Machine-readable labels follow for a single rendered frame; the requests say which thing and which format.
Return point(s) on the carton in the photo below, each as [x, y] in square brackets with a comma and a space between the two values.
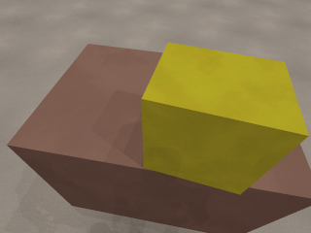
[218, 118]

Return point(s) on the pedestal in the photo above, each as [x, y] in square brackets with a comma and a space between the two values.
[85, 139]

